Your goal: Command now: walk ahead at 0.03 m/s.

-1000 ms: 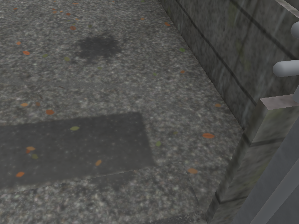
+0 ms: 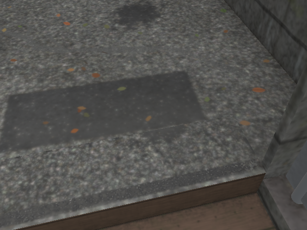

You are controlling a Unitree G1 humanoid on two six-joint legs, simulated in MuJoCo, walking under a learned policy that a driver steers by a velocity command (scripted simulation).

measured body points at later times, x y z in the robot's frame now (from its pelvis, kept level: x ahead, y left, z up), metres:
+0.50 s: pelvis +0.02 +0.00 +0.00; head +0.04 +0.00 +0.45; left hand +0.02 +0.23 -0.15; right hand +0.02 -0.23 -0.15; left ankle -0.02 +0.10 -0.74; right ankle +0.01 -0.12 -0.74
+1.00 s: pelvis +0.02 +0.01 +0.00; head +0.03 +0.01 +0.45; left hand -0.02 +0.24 -0.15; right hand -0.02 -0.22 -0.15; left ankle -0.02 +0.10 -0.74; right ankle +0.01 -0.12 -0.74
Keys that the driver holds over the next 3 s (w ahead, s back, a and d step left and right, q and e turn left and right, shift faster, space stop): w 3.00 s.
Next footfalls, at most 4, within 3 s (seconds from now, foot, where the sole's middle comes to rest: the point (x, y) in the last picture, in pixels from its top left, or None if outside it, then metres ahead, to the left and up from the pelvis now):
none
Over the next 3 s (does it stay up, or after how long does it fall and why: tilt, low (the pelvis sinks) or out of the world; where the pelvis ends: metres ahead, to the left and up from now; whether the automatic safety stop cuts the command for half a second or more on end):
stays up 0.02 0.02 0.00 its command is cut before an obstacle from the start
